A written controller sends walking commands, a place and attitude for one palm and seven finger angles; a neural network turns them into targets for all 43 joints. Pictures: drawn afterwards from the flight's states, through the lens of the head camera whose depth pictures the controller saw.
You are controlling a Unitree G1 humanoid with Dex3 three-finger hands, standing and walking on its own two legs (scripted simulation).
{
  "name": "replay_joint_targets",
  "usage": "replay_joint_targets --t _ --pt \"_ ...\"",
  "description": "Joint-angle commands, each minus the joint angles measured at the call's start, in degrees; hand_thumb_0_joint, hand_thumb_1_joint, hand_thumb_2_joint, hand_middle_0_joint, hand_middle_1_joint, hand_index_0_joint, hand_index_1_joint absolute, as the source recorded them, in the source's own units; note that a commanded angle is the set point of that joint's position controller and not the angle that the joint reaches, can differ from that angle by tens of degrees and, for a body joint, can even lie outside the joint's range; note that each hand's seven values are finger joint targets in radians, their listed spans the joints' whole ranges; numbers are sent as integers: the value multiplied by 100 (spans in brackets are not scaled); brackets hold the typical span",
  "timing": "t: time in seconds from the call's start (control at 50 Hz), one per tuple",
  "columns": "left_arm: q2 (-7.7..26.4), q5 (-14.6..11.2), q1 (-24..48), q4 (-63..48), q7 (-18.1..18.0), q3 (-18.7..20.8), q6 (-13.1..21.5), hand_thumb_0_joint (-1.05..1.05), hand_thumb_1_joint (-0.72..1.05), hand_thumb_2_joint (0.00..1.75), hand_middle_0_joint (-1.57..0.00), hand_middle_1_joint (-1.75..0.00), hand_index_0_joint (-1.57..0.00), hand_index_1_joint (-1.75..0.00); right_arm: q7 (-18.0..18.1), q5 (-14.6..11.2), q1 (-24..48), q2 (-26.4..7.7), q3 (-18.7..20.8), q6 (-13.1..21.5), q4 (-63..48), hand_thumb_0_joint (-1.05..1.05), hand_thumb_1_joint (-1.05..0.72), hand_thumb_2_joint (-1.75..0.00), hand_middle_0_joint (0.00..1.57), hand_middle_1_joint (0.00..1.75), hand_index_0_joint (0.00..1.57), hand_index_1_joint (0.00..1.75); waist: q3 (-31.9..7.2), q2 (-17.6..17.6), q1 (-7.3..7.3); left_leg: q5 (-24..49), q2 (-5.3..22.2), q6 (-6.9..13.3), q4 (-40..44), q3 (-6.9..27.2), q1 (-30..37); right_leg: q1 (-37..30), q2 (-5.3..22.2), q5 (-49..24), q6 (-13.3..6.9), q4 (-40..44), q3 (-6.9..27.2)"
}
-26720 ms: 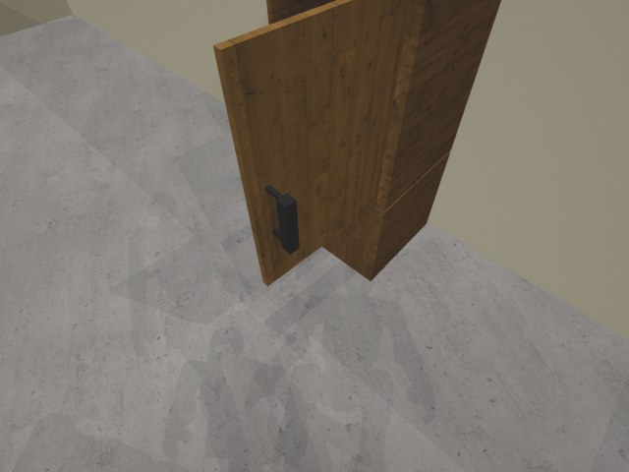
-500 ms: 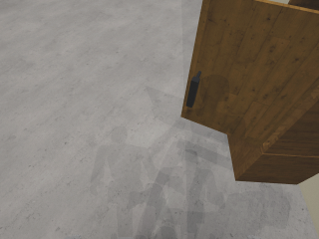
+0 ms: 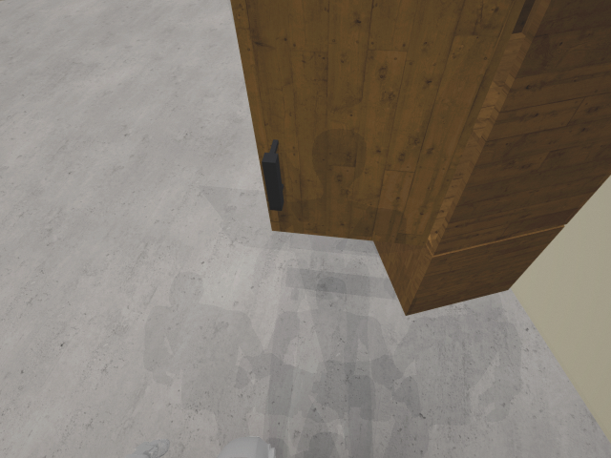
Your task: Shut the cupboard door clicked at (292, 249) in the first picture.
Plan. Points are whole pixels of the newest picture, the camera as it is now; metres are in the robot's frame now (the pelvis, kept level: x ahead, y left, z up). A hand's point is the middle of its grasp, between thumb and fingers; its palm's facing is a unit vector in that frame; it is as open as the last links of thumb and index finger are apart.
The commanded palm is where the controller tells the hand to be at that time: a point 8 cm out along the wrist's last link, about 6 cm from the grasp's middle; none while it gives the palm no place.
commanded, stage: turn to face it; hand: left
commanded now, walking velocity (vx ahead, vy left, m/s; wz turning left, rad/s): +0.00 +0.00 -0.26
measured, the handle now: (275, 175) +0.65 +0.10 -0.10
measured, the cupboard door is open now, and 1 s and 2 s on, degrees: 68 68 68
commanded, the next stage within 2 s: take the last steps up to it in 0.08 s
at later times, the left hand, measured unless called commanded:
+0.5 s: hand (194, 457) +0.14 +0.18 -0.16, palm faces -0.15 -0.97 -0.19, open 7.4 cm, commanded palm none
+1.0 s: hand (231, 421) +0.19 +0.14 -0.18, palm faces -0.12 -0.98 -0.16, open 7.3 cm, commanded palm none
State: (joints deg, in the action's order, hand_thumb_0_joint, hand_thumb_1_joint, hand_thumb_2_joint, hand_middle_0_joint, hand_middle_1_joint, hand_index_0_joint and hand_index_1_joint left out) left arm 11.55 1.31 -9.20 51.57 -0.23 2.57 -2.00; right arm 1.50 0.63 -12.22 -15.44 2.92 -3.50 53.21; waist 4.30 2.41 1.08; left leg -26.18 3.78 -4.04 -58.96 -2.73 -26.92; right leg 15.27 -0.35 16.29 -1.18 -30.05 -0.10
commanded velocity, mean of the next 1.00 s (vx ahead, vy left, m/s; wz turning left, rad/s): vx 0.08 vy -0.03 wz -0.09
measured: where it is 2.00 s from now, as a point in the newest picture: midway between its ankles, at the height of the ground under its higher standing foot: outside the picture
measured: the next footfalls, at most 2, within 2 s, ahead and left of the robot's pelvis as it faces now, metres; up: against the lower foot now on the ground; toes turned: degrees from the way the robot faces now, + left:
left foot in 0.16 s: +0.07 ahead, +0.13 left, +0.00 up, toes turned +0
right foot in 0.52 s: +0.05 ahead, -0.13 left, +0.00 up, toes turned -12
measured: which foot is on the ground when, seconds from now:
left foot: up 0.00-0.14, down 0.16-0.52, up 0.54-0.80, down 0.82-1.00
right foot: down 0.00-0.16, up 0.18-0.50, down 0.52-0.82, up 0.84-1.00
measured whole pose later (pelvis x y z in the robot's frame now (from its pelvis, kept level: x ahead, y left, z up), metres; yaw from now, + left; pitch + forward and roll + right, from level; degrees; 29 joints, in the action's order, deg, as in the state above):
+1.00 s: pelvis +0.15 -0.03 +0.00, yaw -10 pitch +0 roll +0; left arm 9.1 0.7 -14.0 61.6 -0.9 2.0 -1.3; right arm 2.7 1.1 -12.7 -8.8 0.5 0.3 59.3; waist 3.7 -1.6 -0.1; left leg -13.4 2.6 1.4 -31.1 -6.4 -17.2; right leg 15.4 1.2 22.4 0.1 -36.8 -2.4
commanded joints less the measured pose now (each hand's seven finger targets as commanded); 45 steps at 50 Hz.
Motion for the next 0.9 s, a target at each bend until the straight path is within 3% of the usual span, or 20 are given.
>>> replay_joint_targets --t 0.0,0.06,0.1,0.12,0.14,0.16,0.24,0.36,0.44,0.46,0.48,0.5,0.52,0.54,0.6,0.68,0.76,0.8,0.82,0.88 --pt "1205 29 -118 -304 -71 326 107 0 90 90 -20 -30 -20 -30 -33 6 -73 -195 16 172 -382 0 -90 -90 20 30 20 30 -739 -1111 -115 223 -63 -24 903 5 56 -756 1310 -2797 -995 852 1245" --pt "1187 32 -125 -210 -63 345 84 0 90 90 -20 -30 -20 -30 -8 -12 -158 -159 11 218 -353 0 -90 -90 20 30 20 30 -673 -1166 -75 489 -170 37 1938 -13 572 -566 1234 -2542 -898 710 1436" --pt "1070 -35 -1 -205 -65 327 54 0 90 90 -20 -30 -20 -30 22 -2 -557 -202 1 293 -174 0 -90 -90 20 30 20 30 -700 -954 114 1582 -148 101 3224 28 1582 1 1002 -1987 -543 372 1329" --pt "816 -61 -119 -259 -49 280 22 0 90 90 -20 -30 -20 -30 36 33 -683 -494 31 360 -154 0 -90 -90 20 30 20 30 -776 -123 96 2050 508 339 3719 721 2112 570 483 -984 -233 -93 1004" --pt "525 -88 -372 -284 -17 233 -15 0 90 90 -20 -30 -20 -30 56 105 -658 -973 111 370 -206 0 -90 -90 20 30 20 30 -712 1232 13 2461 1606 883 4031 1816 2158 1029 -123 726 67 -908 355" --pt "621 -45 -250 -323 -7 199 -9 0 90 90 -20 -30 -20 -30 79 114 -637 -1021 119 352 -259 0 -90 -90 20 30 20 30 -577 1251 90 2505 2036 1339 4250 2269 1727 1015 -158 1698 146 -1833 165" --pt "516 11 -53 -171 137 255 -33 0 90 90 -20 -30 -20 -30 118 178 -380 -687 21 400 -236 0 -90 -90 20 30 20 30 -352 688 -2 1847 1526 1252 4404 1379 1694 1389 89 1181 215 -2954 164" --pt "335 15 269 -117 245 138 61 0 90 90 -20 -30 -20 -30 67 167 -859 -651 89 452 146 0 -90 -90 20 30 20 30 -371 732 231 1416 1444 1207 4426 902 2088 1052 109 944 150 -1470 -260" --pt "298 21 -297 138 270 173 109 0 90 90 -20 -30 -20 -30 28 138 -617 -739 145 417 248 0 -90 -90 20 30 20 30 -355 580 -85 476 1254 990 4064 598 1345 -340 -93 114 88 91 -591" --pt "456 29 -521 239 240 207 153 0 90 90 -20 -30 -20 -30 -3 98 -645 -558 126 429 275 0 -90 -90 20 30 20 30 -326 146 -179 432 993 825 3675 368 866 -1045 -46 -127 19 707 -414" --pt "742 40 -953 381 186 282 227 0 90 90 -20 -30 -20 -30 -36 61 -540 -345 72 446 213 0 -90 -90 20 30 20 30 -385 -539 -409 -39 534 548 2839 -165 60 -1841 663 499 -235 1260 475" --pt "1242 48 -1351 529 112 373 270 0 90 90 -20 -30 -20 -30 -76 37 -280 22 -24 474 -15 0 -90 -90 20 30 20 30 -307 -1831 -584 -773 -144 270 1612 -725 -964 -2186 1788 1065 -835 1872 2156" --pt "1324 -7 -1494 551 69 376 272 0 90 90 -20 -30 -20 -30 -87 77 83 -182 6 451 -156 0 -90 -90 20 30 20 30 -155 -1451 -733 -994 -62 314 603 -204 -1159 -1719 2226 1362 -1306 2115 2612" --pt "1137 -4 -1268 581 29 342 309 0 90 90 -20 -30 -20 -30 -75 75 124 -176 47 426 -83 0 -90 -90 20 30 20 30 64 -1656 -538 -608 36 320 96 68 -1327 -1446 2023 1234 -1356 2154 2594" --pt "629 5 -755 514 -24 193 389 0 90 90 -20 -30 -20 -30 -143 103 -178 -12 19 455 153 0 -90 -90 20 30 20 30 134 -1047 -153 136 218 253 234 13 -851 -1023 1556 -677 -1165 1775 1131" --pt "685 7 -786 665 -32 166 471 0 90 90 -20 -30 -20 -30 -178 64 -395 281 -67 486 227 0 -90 -90 20 30 20 30 -118 -943 -33 620 48 215 1677 -314 21 -958 1307 -2170 -990 1434 520" --pt "470 -54 -808 836 -32 132 397 0 90 90 -20 -30 -20 -30 -128 90 -1091 73 -53 613 556 0 -90 -90 20 30 20 30 -291 -440 239 2040 -60 313 3116 -211 1985 -77 806 -1138 -516 412 182" --pt "85 -93 -1069 700 -28 51 363 0 90 90 -20 -30 -20 -30 -13 193 -1897 -791 102 625 690 0 -90 -90 20 30 20 30 -691 1353 412 2644 1843 1277 3900 2170 2946 1076 -121 1350 -82 -1639 -565" --pt "184 -50 -868 610 -57 21 304 0 90 90 -20 -30 -20 -30 59 176 -1804 -736 75 559 667 0 -90 -90 20 30 20 30 -668 1173 422 2739 2068 1533 4251 2518 2638 1227 -109 2088 -41 -2421 -215" --pt "58 -82 -671 680 -55 10 174 0 90 90 -20 -30 -20 -30 152 119 -607 -275 -117 502 424 0 -90 -90 20 30 20 30 -131 825 -5 3731 1692 1491 4178 1489 1174 478 424 1632 115 -1915 108"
